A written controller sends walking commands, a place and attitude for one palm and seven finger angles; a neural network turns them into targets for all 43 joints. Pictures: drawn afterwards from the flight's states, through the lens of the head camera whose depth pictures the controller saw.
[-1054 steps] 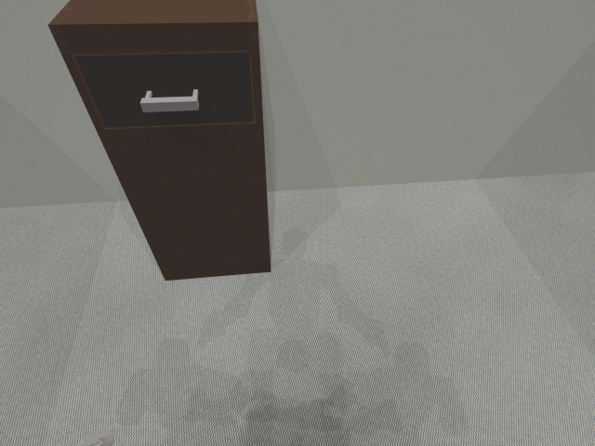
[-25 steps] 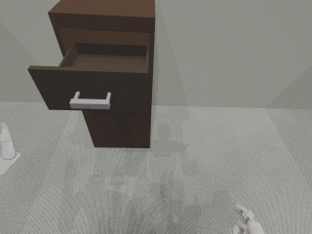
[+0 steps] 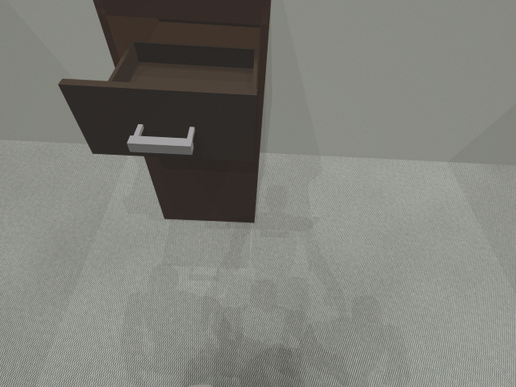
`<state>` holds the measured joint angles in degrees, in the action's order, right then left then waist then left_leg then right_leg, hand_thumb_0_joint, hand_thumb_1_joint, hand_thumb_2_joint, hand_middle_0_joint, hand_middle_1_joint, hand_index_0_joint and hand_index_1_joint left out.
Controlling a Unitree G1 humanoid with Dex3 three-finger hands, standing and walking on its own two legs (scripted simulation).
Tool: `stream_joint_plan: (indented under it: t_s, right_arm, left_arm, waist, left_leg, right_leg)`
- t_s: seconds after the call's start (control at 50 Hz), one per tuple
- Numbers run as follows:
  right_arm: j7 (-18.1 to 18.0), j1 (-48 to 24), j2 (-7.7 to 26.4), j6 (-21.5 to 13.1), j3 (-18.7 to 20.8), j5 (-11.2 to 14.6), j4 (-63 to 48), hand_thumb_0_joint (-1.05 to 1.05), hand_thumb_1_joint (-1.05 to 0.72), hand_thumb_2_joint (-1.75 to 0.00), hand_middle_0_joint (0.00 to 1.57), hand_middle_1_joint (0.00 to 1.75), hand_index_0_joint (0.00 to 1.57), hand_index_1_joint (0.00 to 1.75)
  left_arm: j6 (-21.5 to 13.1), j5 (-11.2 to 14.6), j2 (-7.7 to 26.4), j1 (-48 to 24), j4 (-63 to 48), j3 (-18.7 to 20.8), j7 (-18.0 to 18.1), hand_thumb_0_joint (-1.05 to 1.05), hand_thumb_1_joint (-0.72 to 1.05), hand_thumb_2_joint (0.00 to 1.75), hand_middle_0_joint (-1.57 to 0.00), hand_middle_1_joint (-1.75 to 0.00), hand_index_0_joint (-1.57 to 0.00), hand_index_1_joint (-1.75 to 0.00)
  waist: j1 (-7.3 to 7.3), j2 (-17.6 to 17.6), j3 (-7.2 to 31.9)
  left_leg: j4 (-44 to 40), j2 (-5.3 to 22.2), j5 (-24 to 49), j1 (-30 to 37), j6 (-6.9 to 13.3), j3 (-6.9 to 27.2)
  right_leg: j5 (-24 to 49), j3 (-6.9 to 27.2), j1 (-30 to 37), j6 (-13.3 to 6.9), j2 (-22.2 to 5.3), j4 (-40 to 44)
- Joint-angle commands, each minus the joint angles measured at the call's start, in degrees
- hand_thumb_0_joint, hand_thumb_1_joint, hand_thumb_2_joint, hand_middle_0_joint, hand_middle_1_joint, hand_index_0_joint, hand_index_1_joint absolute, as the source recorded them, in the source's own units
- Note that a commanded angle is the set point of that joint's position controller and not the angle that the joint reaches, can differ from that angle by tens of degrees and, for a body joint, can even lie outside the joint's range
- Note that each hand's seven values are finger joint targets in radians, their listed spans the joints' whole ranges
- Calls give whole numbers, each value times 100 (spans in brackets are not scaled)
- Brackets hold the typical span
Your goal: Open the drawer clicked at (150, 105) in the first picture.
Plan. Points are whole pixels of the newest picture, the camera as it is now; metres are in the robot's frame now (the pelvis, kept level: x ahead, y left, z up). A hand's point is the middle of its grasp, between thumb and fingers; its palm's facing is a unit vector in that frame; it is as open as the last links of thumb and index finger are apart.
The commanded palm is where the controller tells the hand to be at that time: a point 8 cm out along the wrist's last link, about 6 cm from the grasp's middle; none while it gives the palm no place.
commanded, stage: let the arm hang, fingers relaxed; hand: left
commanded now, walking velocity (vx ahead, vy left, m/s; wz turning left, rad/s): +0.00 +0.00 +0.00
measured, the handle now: (163, 137) +0.56 +0.22 +0.04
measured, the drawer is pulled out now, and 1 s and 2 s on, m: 0.30 0.30 0.30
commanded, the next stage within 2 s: look to check the result in 0.74 s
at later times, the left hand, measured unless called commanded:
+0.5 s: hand out of the picture +0.05 +0.24 -0.15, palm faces -0.01 -0.94 -0.35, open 7.3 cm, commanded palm none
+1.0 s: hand out of the picture +0.10 +0.23 -0.14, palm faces -0.07 -0.94 -0.33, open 7.3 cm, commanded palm none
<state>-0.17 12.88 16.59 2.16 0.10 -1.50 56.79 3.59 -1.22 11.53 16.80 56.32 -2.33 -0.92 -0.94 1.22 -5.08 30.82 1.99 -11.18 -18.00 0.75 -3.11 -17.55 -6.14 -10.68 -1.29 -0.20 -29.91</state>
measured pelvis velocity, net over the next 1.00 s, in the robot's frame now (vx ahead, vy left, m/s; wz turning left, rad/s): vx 0.02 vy -0.01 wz -0.03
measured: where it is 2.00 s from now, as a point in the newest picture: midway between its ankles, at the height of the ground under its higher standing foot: outside the picture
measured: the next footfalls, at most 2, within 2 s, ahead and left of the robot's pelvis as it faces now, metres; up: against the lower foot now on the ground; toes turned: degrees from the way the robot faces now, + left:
none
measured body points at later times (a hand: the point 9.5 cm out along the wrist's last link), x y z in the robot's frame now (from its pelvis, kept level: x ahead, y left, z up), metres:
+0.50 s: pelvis +0.00 +0.00 +0.01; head +0.01 -0.01 +0.46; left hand +0.05 +0.29 -0.12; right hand +0.05 -0.24 -0.15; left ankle +0.06 +0.11 -0.73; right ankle -0.01 -0.10 -0.73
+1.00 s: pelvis +0.02 -0.01 +0.02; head +0.05 -0.01 +0.46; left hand +0.11 +0.28 -0.12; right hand +0.07 -0.31 -0.13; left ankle +0.06 +0.11 -0.73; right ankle -0.01 -0.10 -0.73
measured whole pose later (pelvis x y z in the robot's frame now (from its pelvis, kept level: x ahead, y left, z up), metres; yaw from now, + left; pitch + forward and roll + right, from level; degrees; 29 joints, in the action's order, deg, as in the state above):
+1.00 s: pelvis +0.02 -0.01 +0.02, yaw -2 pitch -2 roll +0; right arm -0.3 6.8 19.2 0.3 0.6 -1.1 64.9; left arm -0.7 -1.0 18.2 6.1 65.0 0.5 0.4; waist -1.2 -0.6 -4.4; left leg 17.6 2.0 -6.7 -9.2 -0.1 -4.9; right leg -12.3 -4.4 -2.7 -1.6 0.7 -16.5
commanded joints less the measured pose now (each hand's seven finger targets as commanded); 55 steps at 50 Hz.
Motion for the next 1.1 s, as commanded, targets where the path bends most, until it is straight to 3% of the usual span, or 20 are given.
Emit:
stream_joint_plan:
  t_s: [0.0, 0.06, 0.14, 0.28, 0.36, 0.42, 0.48, 0.52, 0.6, 0.78, 0.8, 0.96, 1.08]
  right_arm:
    - [-103, -313, 718, -205, 149, 67, -91, 0, -90, -90, 20, 30, 20, 30]
    - [-149, -52, 630, -227, 173, 78, 217, 0, -90, -90, 20, 30, 20, 30]
    - [-181, 65, 560, -204, 214, 79, 404, 0, -90, -90, 20, 30, 20, 30]
    - [-146, -12, 590, -182, 268, 69, 531, 0, -90, -90, 20, 30, 20, 30]
    - [-111, -129, 651, -204, 280, 67, 551, 0, -90, -90, 20, 30, 20, 30]
    - [-85, -297, 686, -222, 277, 60, 549, 0, -90, -90, 20, 30, 20, 30]
    - [-66, -384, 785, -244, 276, 57, 548, 0, -90, -90, 20, 30, 20, 30]
    - [-59, -497, 826, -267, 270, 51, 534, 0, -90, -90, 20, 30, 20, 30]
    - [-53, -632, 959, -293, 269, 54, 489, 0, -90, -90, 20, 30, 20, 30]
    - [-62, -797, 1171, -309, 236, 57, 469, 0, -90, -90, 20, 30, 20, 30]
    - [-68, -794, 1170, -304, 241, 66, 455, 0, -90, -90, 20, 30, 20, 30]
    - [-87, -817, 1278, -301, 216, 75, 485, 0, -90, -90, 20, 30, 20, 30]
    - [-91, -836, 1301, -287, 227, 80, 488, 0, -90, -90, 20, 30, 20, 30]
  left_arm:
    - [-385, 54, 1272, -46, 95, 442, 144, 0, 90, 90, -20, -30, -20, -30]
    - [-410, 65, 1108, 16, 462, 427, 161, 0, 90, 90, -20, -30, -20, -30]
    - [-397, 54, 1005, 96, 742, 417, 191, 0, 90, 90, -20, -30, -20, -30]
    - [-402, 38, 1131, -34, 833, 433, 215, 0, 90, 90, -20, -30, -20, -30]
    - [-443, 35, 1286, -277, 751, 462, 224, 0, 90, 90, -20, -30, -20, -30]
    - [-471, 28, 1379, -422, 696, 477, 226, 0, 90, 90, -20, -30, -20, -30]
    - [-498, 27, 1492, -651, 621, 498, 221, 0, 90, 90, -20, -30, -20, -30]
    - [-516, 24, 1527, -748, 587, 501, 222, 0, 90, 90, -20, -30, -20, -30]
    - [-555, 21, 1654, -914, 513, 527, 217, 0, 90, 90, -20, -30, -20, -30]
    - [-572, 43, 1793, -1170, 508, 520, 201, 0, 90, 90, -20, -30, -20, -30]
    - [-576, 38, 1811, -1165, 512, 530, 208, 0, 90, 90, -20, -30, -20, -30]
    - [-563, 58, 1861, -1192, 565, 507, 210, 0, 90, 90, -20, -30, -20, -30]
    - [-557, 59, 1872, -1173, 595, 498, 217, 0, 90, 90, -20, -30, -20, -30]
  waist:
    - [115, -856, 420]
    - [50, -799, 612]
    - [32, -554, 327]
    - [48, -243, 46]
    - [34, -47, 119]
    - [45, -169, 145]
    - [32, -24, 202]
    - [41, -167, 270]
    - [54, -33, 364]
    - [12, -265, 597]
    - [23, -145, 563]
    - [5, -286, 700]
    - [-1, -155, 663]
  left_leg:
    - [-1225, 531, -456, 467, 109, 842]
    - [-1234, 533, -289, 764, 97, 760]
    - [-1382, 569, -405, 771, 115, 763]
    - [-1513, 543, -550, 706, 112, 735]
    - [-1490, 540, -227, 818, 111, 715]
    - [-1486, 544, 6, 904, 111, 693]
    - [-1487, 544, 279, 933, 93, 689]
    - [-1467, 560, 507, 1007, 98, 669]
    - [-1453, 582, 787, 1095, 88, 671]
    - [-1449, 600, 1068, 1305, 26, 605]
    - [-1445, 618, 1108, 1338, 40, 610]
    - [-1447, 649, 1287, 1482, 16, 553]
    - [-1458, 662, 1240, 1541, 16, 545]
  right_leg:
    - [-28, 821, -13, -238, -560, 1208]
    - [134, 782, 53, -248, -584, 1295]
    - [33, 719, -93, -234, -565, 1384]
    - [-187, 728, -249, -212, -586, 1438]
    - [-33, 755, -191, -186, -633, 1462]
    - [171, 766, -157, -166, -675, 1476]
    - [364, 791, -51, -150, -702, 1508]
    - [589, 799, 23, -138, -722, 1493]
    - [878, 844, 162, -125, -749, 1562]
    - [1312, 914, 399, -117, -800, 1653]
    - [1363, 896, 374, -110, -796, 1672]
    - [1626, 919, 526, -107, -797, 1689]
    - [1607, 920, 491, -103, -791, 1735]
